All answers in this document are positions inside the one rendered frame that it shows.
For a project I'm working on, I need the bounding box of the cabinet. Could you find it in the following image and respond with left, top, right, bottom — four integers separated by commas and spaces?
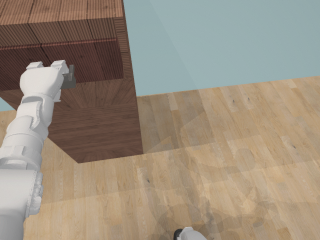
0, 0, 144, 164

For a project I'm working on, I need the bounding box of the robot right thigh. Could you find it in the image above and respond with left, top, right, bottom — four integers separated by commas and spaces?
177, 230, 207, 240

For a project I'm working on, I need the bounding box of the right robot foot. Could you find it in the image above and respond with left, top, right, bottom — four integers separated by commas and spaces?
173, 229, 183, 240

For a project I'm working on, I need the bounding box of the handle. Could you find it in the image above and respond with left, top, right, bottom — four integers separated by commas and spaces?
60, 64, 76, 89

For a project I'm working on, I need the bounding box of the drawer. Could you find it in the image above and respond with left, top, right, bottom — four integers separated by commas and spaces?
0, 37, 124, 91

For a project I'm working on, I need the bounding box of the robot left hand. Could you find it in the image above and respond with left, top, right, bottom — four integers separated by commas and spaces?
19, 60, 69, 103

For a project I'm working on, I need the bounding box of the robot left upper arm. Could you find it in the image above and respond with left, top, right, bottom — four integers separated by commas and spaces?
0, 169, 44, 240

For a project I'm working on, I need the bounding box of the left robot forearm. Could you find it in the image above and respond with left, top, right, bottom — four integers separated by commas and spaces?
0, 93, 54, 173

